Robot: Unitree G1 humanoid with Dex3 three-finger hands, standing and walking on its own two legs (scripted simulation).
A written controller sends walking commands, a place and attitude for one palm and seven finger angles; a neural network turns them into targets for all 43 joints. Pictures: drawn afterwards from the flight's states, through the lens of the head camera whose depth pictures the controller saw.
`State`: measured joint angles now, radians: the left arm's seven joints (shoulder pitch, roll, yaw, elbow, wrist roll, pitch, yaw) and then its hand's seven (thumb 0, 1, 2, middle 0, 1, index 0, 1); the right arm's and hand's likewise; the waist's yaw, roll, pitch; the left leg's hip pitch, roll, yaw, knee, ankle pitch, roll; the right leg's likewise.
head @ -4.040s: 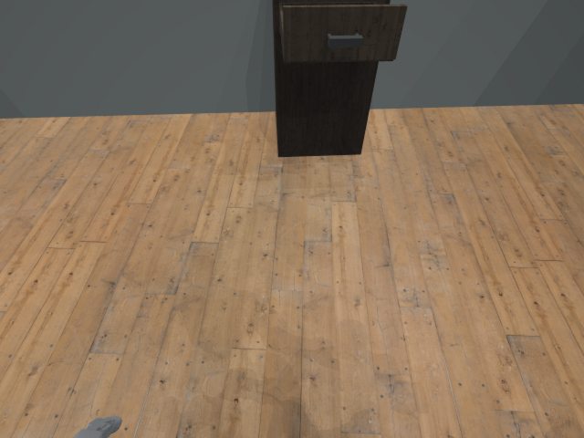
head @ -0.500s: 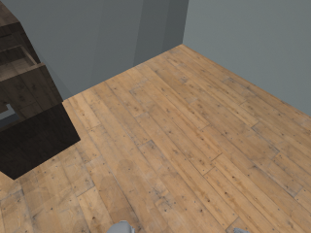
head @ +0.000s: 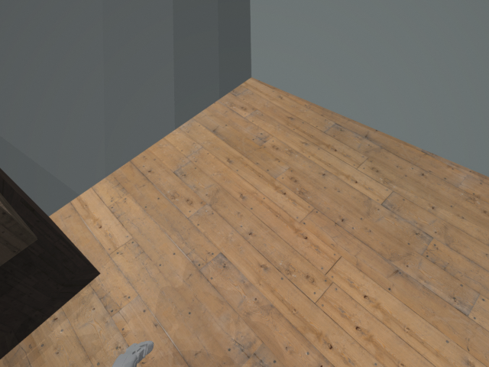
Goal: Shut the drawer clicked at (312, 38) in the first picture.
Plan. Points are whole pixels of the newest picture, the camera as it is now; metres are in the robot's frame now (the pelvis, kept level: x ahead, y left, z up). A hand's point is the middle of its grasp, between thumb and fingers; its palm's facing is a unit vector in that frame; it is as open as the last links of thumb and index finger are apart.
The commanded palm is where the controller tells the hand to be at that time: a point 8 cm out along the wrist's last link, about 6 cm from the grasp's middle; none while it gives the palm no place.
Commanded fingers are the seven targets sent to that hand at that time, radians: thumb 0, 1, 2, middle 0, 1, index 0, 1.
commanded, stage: turn to face it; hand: left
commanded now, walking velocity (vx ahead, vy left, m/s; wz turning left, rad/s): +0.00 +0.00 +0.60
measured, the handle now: out of the picture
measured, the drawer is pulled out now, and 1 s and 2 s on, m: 0.28 0.28 0.28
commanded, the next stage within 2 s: take the last steps up to it in 1.30 s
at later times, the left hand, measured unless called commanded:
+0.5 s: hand out of the picture +0.02 +0.27 -0.16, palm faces +0.31 -0.92 -0.24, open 7.3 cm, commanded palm none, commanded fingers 0.00 0.90 0.90 -0.20 -0.30 -0.20 -0.30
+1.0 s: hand out of the picture -0.04 +0.18 -0.13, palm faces +0.56 -0.78 -0.27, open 7.3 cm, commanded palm none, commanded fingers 0.00 0.90 0.90 -0.20 -0.30 -0.20 -0.30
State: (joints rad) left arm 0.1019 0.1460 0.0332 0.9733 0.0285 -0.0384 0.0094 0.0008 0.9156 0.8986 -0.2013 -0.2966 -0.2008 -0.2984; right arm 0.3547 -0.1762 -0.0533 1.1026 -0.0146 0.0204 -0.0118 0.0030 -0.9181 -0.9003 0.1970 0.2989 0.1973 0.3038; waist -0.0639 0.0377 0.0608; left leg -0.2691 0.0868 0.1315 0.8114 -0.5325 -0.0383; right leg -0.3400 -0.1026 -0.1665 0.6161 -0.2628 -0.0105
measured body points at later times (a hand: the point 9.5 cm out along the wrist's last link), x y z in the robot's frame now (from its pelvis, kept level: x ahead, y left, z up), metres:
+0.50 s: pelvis +0.00 +0.04 +0.01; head +0.03 +0.07 +0.45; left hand +0.01 +0.32 -0.14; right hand +0.15 -0.19 -0.12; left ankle +0.02 +0.13 -0.73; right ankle +0.03 -0.11 -0.65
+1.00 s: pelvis +0.00 -0.02 +0.01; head +0.03 -0.03 +0.46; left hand -0.07 +0.23 -0.11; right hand +0.21 -0.21 -0.14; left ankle -0.09 +0.10 -0.65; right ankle +0.05 -0.12 -0.73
